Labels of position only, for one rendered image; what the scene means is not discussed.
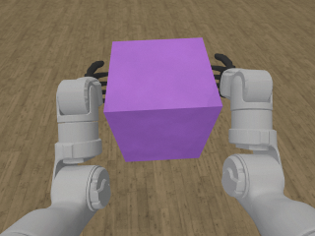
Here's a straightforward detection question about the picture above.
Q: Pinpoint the robot left forearm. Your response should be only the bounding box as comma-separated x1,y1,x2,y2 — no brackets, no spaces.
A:
50,77,103,201

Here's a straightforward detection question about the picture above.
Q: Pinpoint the robot right forearm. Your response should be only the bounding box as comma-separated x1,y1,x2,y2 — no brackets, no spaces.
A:
220,68,285,186

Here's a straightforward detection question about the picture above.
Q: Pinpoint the left robot hand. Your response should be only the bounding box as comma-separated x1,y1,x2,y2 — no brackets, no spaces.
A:
84,60,108,103

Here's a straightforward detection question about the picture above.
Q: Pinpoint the right robot upper arm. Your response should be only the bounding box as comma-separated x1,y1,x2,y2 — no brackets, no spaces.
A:
221,153,315,236

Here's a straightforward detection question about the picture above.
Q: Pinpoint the left robot upper arm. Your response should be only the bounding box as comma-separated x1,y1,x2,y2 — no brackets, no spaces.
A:
0,165,111,236

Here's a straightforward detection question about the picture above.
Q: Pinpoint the right robot hand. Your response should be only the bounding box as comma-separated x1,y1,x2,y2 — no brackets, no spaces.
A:
211,53,236,98

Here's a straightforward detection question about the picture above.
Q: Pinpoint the carton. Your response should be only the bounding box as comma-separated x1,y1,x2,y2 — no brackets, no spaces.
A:
103,37,222,162

